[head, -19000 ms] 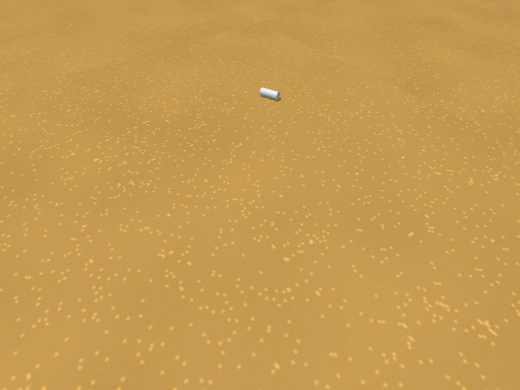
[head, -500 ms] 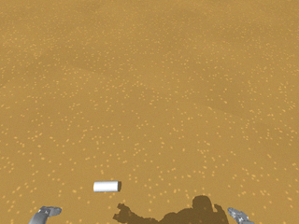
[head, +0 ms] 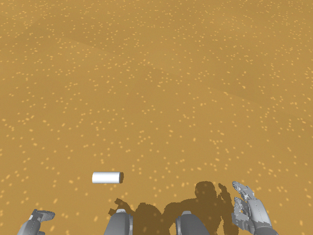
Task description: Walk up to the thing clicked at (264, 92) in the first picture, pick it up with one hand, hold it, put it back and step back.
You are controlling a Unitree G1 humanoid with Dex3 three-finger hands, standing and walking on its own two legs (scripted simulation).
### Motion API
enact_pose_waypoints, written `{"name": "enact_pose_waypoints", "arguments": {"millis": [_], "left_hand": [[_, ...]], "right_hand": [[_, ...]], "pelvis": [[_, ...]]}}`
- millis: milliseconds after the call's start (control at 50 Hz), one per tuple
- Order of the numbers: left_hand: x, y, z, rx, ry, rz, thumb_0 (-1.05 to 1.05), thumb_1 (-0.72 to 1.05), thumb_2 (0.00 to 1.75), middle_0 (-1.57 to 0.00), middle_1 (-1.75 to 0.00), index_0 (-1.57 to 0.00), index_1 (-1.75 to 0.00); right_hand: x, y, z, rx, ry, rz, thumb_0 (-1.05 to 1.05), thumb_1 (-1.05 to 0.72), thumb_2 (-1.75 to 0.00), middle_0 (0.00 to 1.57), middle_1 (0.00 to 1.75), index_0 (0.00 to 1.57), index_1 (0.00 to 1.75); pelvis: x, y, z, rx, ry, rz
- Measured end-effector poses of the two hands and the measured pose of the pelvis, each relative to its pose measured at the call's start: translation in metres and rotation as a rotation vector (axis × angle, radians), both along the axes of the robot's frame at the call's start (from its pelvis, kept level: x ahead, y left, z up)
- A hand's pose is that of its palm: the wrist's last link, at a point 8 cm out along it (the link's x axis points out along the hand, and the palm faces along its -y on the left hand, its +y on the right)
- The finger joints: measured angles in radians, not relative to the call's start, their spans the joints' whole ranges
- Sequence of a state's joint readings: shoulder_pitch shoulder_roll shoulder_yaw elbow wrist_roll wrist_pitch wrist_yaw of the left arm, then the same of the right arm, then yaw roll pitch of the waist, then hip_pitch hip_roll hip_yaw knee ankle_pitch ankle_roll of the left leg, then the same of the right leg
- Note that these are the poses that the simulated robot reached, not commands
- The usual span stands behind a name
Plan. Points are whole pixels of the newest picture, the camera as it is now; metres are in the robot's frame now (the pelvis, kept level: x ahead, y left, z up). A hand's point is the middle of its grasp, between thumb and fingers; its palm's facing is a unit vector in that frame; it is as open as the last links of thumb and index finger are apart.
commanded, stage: rise first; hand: left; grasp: from above
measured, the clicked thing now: (106, 177) +0.42 +0.24 -0.64
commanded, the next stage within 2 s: none
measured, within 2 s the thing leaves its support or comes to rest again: neither
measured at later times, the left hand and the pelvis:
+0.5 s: hand (69, 212) +0.23 +0.30 -0.31, palm faces -0.46 -0.45 -0.77, open 14.1 cm; pelvis -0.06 +0.00 -0.17, yaw -2 degrees
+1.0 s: hand (83, 192) +0.31 +0.30 -0.43, palm faces -0.48 -0.12 -0.87, open 13.9 cm; pelvis -0.10 +0.00 -0.29, yaw -5 degrees
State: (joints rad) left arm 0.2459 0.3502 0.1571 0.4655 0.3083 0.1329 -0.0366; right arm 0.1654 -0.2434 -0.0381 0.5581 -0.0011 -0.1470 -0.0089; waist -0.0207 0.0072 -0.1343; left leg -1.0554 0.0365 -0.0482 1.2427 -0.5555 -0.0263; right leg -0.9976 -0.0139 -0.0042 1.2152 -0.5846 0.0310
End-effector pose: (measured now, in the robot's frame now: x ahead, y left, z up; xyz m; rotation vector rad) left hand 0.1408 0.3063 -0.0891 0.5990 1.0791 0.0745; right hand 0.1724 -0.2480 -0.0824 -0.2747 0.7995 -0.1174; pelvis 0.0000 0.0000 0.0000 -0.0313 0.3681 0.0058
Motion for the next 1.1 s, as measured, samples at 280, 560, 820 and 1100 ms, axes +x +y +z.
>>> {"name": "enact_pose_waypoints", "arguments": {"millis": [280, 560, 820, 1100], "left_hand": [[0.017, 0.014, -0.073, 0.132, -0.022, -0.215, 0.0, -0.57, 0.99, -0.1, -1.03, -0.09, -1.04], [0.109, 0.009, -0.192, 0.355, -0.212, -0.583, 0.0, -0.56, 1.01, -0.11, -1.01, -0.11, -1.03], [0.155, 0.001, -0.251, 0.463, -0.244, -0.783, 0.0, -0.5, 1.01, -0.13, -0.96, -0.13, -0.98], [0.187, -0.004, -0.301, 0.538, -0.308, -0.924, 0.0, -0.48, 1.01, -0.14, -0.9, -0.12, -0.92]], "right_hand": [[0.0, -0.003, -0.076, -0.007, 0.007, 0.067, 0.01, -0.94, -0.91, 0.21, 0.3, 0.21, 0.3], [-0.063, -0.019, -0.229, -0.027, 0.216, 0.022, 0.01, -0.93, -0.91, 0.2, 0.3, 0.21, 0.3], [-0.174, -0.023, -0.296, -0.032, 0.452, -0.076, 0.01, -0.91, -0.91, 0.2, 0.3, 0.21, 0.3], [-0.206, -0.03, -0.322, -0.096, 0.569, -0.08, 0.0, -0.89, -0.9, 0.2, 0.3, 0.21, 0.3]], "pelvis": [[-0.025, -0.002, -0.072, -0.006, 0.125, 0.002], [-0.066, 0.001, -0.195, -0.025, 0.229, -0.027], [-0.095, 0.003, -0.261, -0.049, 0.199, -0.051], [-0.096, 0.006, -0.304, -0.073, 0.189, -0.059]]}}
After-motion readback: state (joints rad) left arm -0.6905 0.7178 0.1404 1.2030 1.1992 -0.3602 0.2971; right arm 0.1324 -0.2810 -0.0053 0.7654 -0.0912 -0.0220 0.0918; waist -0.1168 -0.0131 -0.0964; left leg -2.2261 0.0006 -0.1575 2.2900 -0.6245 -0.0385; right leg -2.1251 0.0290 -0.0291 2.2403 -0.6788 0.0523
